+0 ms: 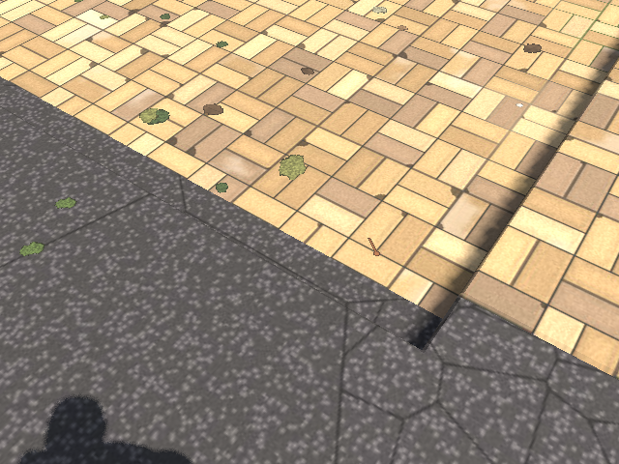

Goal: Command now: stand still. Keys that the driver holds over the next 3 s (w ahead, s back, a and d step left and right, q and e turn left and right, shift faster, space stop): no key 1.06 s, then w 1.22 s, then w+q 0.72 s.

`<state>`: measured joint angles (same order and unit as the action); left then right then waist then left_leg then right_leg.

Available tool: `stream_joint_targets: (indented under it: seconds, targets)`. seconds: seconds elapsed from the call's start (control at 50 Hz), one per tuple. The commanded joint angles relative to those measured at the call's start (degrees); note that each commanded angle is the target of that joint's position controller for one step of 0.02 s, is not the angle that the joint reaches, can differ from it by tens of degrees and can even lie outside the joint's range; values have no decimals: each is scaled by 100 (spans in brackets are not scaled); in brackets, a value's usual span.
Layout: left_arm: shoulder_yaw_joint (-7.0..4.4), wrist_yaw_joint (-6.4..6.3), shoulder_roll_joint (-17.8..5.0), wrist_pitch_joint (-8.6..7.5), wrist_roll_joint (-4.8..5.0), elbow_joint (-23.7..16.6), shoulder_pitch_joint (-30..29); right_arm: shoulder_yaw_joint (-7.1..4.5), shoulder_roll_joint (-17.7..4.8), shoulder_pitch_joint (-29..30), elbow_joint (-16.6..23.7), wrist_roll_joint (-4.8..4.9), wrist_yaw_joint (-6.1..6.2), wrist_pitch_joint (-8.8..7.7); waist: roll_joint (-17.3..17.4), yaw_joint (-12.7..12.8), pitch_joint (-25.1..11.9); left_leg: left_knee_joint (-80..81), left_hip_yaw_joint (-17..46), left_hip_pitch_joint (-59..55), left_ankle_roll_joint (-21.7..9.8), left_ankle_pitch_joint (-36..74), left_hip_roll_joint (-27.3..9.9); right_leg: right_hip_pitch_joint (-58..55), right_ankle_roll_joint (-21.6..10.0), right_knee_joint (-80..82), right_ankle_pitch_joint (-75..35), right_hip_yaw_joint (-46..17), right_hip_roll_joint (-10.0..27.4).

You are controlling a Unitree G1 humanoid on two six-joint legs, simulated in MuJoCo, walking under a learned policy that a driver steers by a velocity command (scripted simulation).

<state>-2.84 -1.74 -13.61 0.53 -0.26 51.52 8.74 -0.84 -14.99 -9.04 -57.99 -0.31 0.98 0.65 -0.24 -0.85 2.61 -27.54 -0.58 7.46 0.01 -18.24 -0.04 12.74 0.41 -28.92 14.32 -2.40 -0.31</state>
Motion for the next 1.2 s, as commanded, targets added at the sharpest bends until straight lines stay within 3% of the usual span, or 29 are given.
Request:
stream_joint_targets:
  seconds: [0.02, 0.48, 1.06, 1.08, 1.1, 1.14, 1.18, 1.2]
  targets:
    - [-140, -35, -669, -52, 1, -101, -84, -103, -616, -73, 90, -3, 36, -49, 1, -2, -308, 474, 186, 354, -68, 1140, -211, -481, -187, 309, -1689, -214, 255]
    - [-7, -80, -529, -19, 15, 950, 75, -1, -351, -701, -324, -11, 96, -129, 37, 58, -6, 717, 162, 638, -95, 458, -161, -245, -113, 558, -775, -95, 144]
    - [102, -110, -332, -11, 39, 1280, 479, 13, -75, -1379, -386, 18, 116, -164, 45, 84, 53, 698, 148, 653, -135, 742, -135, -164, -106, 530, -900, -55, 131]
    - [121, -112, -253, -6, 35, 1336, 582, 24, -15, -1494, -445, 16, 122, -157, 73, 84, -83, 759, 116, 601, -151, 179, -95, -228, -105, 519, -403, 30, 58]
    - [115, -119, -255, 0, 57, 1346, 597, -10, -92, -1538, -460, 46, 142, -140, 151, 68, 6, 823, 163, 675, -226, -693, -77, -94, -122, 357, 365, 181, -90]
    - [85, -115, -302, -57, 81, 1255, 491, -119, -401, -1545, -360, 117, 184, -130, 483, -11, 394, 1141, 770, 877, -591, -2468, -452, 639, -205, -219, 1688, 425, -294]
    - [127, -28, -105, -245, 85, 1046, 203, -269, -773, -1775, -339, 176, 178, -215, 1075, -154, 674, 1833, 2188, 763, -1183, -3185, -1528, 1313, -244, -1367, 1107, 543, -131]
    - [118, 26, -132, -338, 113, 979, 112, -304, -791, -1731, -292, 166, 175, -264, 1038, -149, 828, 2019, 2610, 801, -1398, -3020, -1886, 1575, -313, -1789, 1006, 391, 109]
